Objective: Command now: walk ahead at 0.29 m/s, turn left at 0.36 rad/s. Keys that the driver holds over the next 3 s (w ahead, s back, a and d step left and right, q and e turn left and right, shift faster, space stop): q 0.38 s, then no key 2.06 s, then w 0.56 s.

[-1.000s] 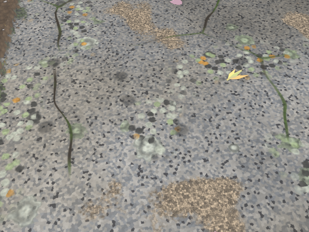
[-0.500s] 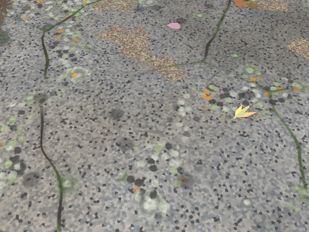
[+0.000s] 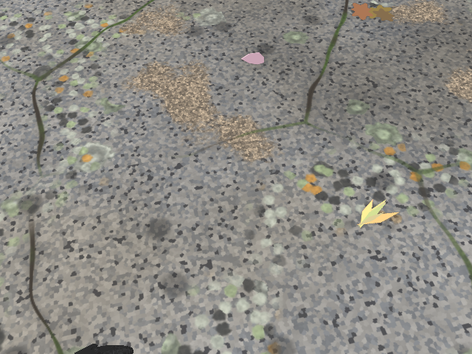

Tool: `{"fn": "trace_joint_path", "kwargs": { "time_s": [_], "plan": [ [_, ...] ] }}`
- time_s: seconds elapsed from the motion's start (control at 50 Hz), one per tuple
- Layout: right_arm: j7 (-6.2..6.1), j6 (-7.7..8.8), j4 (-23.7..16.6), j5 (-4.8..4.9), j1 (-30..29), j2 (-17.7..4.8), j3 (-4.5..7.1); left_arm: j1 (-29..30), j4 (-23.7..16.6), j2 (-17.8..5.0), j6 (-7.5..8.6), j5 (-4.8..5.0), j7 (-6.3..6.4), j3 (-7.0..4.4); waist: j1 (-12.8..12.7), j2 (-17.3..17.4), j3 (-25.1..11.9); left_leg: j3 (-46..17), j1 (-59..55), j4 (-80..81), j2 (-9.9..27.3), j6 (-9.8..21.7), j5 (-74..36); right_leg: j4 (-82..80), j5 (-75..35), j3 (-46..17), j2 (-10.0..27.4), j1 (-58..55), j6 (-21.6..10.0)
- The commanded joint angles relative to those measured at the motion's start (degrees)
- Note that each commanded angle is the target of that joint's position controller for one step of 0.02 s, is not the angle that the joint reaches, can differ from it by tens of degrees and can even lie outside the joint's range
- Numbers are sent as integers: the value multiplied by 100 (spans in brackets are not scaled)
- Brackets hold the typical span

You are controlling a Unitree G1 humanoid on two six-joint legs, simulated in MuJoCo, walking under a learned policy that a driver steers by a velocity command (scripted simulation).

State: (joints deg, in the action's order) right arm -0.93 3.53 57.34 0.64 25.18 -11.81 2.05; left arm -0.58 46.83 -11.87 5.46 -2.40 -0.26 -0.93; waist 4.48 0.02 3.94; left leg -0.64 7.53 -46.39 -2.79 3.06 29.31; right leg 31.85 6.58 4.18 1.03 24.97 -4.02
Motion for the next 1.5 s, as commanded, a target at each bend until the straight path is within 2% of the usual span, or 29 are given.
{"fn": "trace_joint_path", "kwargs": {
  "time_s": [0.02,0.04,0.06,0.08,0.16,0.22,0.28,0.4,0.42,0.44,0.46,0.48,0.5,0.54,0.58,0.64,0.68,0.74,0.78,0.8,0.82,0.84,0.86,0.88,0.9,0.94,1.06,1.26,1.5],
  "plan": [
    [-93,-72,-385,-32,222,-676,225,-1597,76,-877,-69,154,74,-275,-630,-398,-1530,-241,2343,-2596,226,51,65,-699,-4363,-1986,2290,-3156,-1051],
    [-54,-107,-415,-91,25,-539,221,-1308,50,-615,-71,138,89,-202,-507,-361,-1008,-187,2367,-2353,414,-20,-232,-980,-4032,-1456,1994,-2522,-821],
    [1,-190,-435,-163,-97,-523,256,-1211,48,-493,-70,152,137,-164,-423,-505,-733,-180,2275,-2150,527,-88,-455,-1196,-3694,-1106,1768,-2085,-656],
    [60,-293,-445,-216,-14,-461,264,-1135,60,-496,-81,166,179,-160,-291,-647,-647,-91,2071,-2105,519,-177,-610,-1353,-3530,-816,1626,-1714,-613],
    [119,-524,-641,-229,-179,-369,306,-1171,49,-684,-29,145,211,-214,-105,-575,-754,43,2033,-1983,453,-287,-1103,-1547,-3364,-236,1654,-1346,-777],
    [184,-618,-919,-254,-710,-362,271,-1186,65,-686,-102,127,241,-218,-165,-700,-581,159,2177,-1167,580,-308,-1573,-1618,-2653,122,1575,-1297,-748],
    [270,-650,-1147,-244,-1140,-337,205,-1249,67,-833,-177,118,230,-266,-293,-718,-583,368,1760,-312,567,-248,-1794,-1536,-2142,400,1601,-1214,-721],
    [288,-654,-1552,-219,-1574,-539,238,-1522,87,-1156,-433,86,167,-425,-577,-750,-545,565,1361,761,445,-33,-777,-981,-1029,236,1993,-1551,-604],
    [269,-597,-1552,-222,-1450,-505,234,-1509,111,-1181,-486,96,177,-443,-483,-632,-554,592,1041,1322,369,33,-1002,-693,-782,301,1916,-1489,-462],
    [233,-500,-1490,-245,-1236,-570,243,-1668,186,-1144,-547,66,175,-451,-386,-272,-643,422,510,2065,341,103,-1660,-203,-362,434,1721,-1296,-186],
    [156,-387,-1456,-320,-990,-1043,345,-1946,149,-821,-594,45,138,-377,-404,950,-851,-846,-153,2777,1294,280,-2854,1078,679,857,1183,-724,176],
    [103,-380,-1511,-235,-879,-1674,485,-1680,-195,-406,-632,161,161,-247,-258,2087,-780,-2566,-377,2981,2658,1262,-4783,2034,3061,778,68,549,499],
    [59,-388,-1339,-148,-505,-1358,443,-1331,-138,-721,-746,109,186,-303,-35,950,-893,-2076,-351,2798,2553,1562,-5129,2772,3030,-25,220,486,540],
    [-15,-443,-1391,-182,-1224,-888,256,-1359,-37,-576,-767,223,151,-292,-440,647,-553,-1181,46,2896,1894,1243,-4650,2753,2271,-338,276,426,492],
    [-62,-439,-1501,-133,-1716,-665,162,-1550,121,-731,-765,76,145,-343,-607,709,-622,-755,55,2885,1531,1026,-4836,2670,1775,-305,189,180,473],
    [-43,-358,-1378,-145,-1601,-668,110,-1665,225,-566,-824,134,139,-308,-606,461,-786,-621,-5,2887,1502,995,-4664,2140,1684,-355,117,-194,499],
    [-48,-347,-1264,-175,-1544,-716,97,-1551,239,-456,-858,144,167,-256,-507,567,-681,-676,78,2948,1477,968,-3951,1473,1690,-356,103,-449,497],
    [-36,-379,-1110,-220,-1500,-800,94,-1498,284,-493,-860,171,220,-240,-391,724,-579,-889,268,3000,1499,990,-3138,715,1730,-285,-3,-844,427],
    [-35,-401,-1024,-196,-1581,-808,83,-1654,391,-453,-814,188,243,-224,-480,625,-560,-996,397,2939,1461,892,-2698,-18,1390,-240,-54,-1224,357],
    [-42,-417,-991,-155,-1673,-794,71,-1819,484,-382,-769,175,249,-196,-613,499,-534,-969,581,2863,1378,719,-2435,-757,800,-202,-63,-1621,308],
    [-44,-408,-936,-136,-1598,-690,38,-1885,539,-444,-697,119,257,-186,-625,271,-515,-979,879,2839,1281,442,-2078,-1291,234,-513,176,-2058,249],
    [-26,-390,-911,-123,-1477,-499,-12,-1933,548,-668,-609,29,265,-192,-505,-156,-546,-781,1061,2563,1009,176,-1777,-1633,174,-1237,815,-2240,130],
    [9,-407,-847,-63,-1327,-361,-17,-1441,541,-873,-576,148,240,-224,-131,-816,-197,-276,646,2693,422,16,-1653,-1684,334,-1538,1052,-1254,-83],
    [8,-413,-692,-132,-1395,-465,-21,-1188,506,-608,-528,154,186,-158,-207,-708,-134,-293,15,2687,481,-51,-1927,-1818,750,-1502,1006,-774,-42],
    [7,-399,-580,-132,-1378,-557,13,-1214,558,-507,-480,159,164,-124,-259,-594,-151,-367,-243,2698,557,-41,-2166,-1874,985,-1316,812,-702,97],
    [19,-360,-422,-140,-1307,-651,46,-1404,727,-556,-449,188,203,-130,-312,-565,-154,-441,-251,2694,673,11,-2309,-1862,965,-1100,582,-888,201],
    [-23,-319,21,-124,-1168,-450,-26,-1656,1043,-423,-468,177,222,-102,-429,-61,-30,-486,253,2963,692,-70,-1995,-1713,909,-997,510,-1281,106],
    [-74,-311,521,-123,-827,-365,-107,-1782,1405,-266,-452,186,226,-15,-414,16,-22,-492,261,2959,734,-83,-1998,-1651,763,-944,444,-1285,78],
    [-110,-308,814,-116,-614,-184,-173,-2047,1701,-90,-436,192,251,79,-396,-32,28,-455,226,2853,760,-75,-2165,-1579,544,-917,403,-1245,86]
  ]
}}
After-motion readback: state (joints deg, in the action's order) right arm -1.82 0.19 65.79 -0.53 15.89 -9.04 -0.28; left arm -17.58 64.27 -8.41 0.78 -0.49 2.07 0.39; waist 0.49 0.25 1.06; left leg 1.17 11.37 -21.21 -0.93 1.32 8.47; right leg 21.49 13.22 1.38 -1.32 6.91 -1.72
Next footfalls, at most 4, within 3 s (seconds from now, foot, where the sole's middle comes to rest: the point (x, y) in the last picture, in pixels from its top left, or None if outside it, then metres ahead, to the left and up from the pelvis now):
0.46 left None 0.12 0.12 -0.76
0.84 right None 0.13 -0.09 -0.76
2.76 left None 0.19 0.16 -0.76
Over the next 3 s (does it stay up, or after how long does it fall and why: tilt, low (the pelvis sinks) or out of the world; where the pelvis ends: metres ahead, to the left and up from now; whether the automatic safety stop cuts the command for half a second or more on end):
stays up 0.24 0.10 0.02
